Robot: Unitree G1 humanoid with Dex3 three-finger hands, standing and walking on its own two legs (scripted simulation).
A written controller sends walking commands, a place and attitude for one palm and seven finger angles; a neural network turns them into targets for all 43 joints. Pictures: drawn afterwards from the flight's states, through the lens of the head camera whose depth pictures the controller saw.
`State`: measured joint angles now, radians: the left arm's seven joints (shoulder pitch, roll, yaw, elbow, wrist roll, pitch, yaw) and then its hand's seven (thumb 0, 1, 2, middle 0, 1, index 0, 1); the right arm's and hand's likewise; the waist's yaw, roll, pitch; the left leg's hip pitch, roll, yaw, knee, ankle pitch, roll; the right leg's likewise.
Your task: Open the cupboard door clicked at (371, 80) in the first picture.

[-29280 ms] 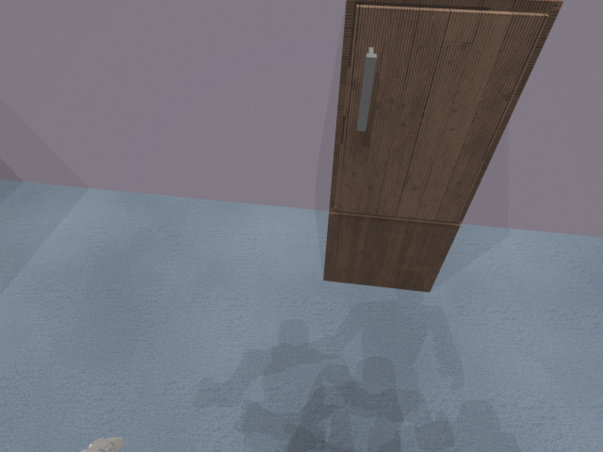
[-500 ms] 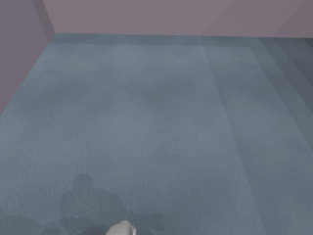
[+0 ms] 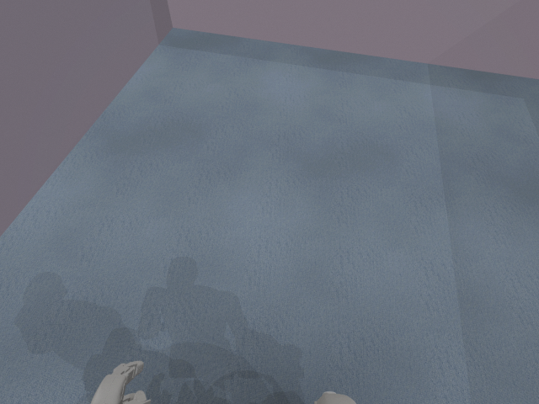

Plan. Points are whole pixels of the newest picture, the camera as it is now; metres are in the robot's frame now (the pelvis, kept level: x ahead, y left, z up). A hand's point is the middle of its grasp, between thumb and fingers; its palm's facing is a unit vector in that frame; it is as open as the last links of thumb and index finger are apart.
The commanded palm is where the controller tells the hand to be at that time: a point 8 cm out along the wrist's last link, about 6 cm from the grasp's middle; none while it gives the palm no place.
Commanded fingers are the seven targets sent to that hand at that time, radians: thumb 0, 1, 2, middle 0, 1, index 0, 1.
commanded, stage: turn to face it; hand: left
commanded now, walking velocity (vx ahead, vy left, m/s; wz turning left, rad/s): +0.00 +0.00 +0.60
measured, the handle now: out of the picture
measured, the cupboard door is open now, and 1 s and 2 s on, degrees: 40 40 40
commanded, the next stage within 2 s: none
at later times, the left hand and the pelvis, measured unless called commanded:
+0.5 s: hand out of the picture -0.04 +0.14 -0.16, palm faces +0.37 -0.89 -0.28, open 7.3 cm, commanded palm none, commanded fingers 0.00 0.90 0.90 -0.20 -0.30 -0.20 -0.30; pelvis +0.01 -0.06 +0.00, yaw +20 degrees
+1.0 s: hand out of the picture +0.00 +0.18 -0.15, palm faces +0.57 -0.78 -0.26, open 7.4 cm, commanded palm none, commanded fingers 0.00 0.90 0.90 -0.20 -0.30 -0.20 -0.30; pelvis +0.01 -0.06 +0.00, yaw +37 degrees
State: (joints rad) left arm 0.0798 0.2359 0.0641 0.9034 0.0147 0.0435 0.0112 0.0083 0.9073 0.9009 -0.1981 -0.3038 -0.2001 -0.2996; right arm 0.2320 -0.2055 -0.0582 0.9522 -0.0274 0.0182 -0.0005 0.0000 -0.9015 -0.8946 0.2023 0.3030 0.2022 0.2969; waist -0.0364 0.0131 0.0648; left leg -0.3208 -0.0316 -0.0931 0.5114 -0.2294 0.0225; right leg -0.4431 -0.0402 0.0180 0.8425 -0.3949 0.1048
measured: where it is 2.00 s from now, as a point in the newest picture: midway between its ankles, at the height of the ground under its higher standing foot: outside the picture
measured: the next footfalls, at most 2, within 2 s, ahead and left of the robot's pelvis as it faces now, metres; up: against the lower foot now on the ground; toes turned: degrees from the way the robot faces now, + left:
right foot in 0.08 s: +0.04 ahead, -0.14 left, +0.00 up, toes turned +3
left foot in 0.58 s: +0.00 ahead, +0.07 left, +0.00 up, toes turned +30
